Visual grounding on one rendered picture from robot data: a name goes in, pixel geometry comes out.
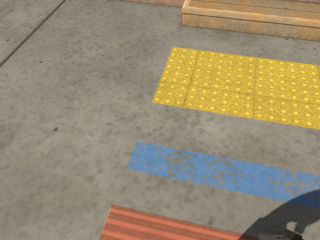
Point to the robot right hand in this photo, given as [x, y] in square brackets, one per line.
[279, 235]

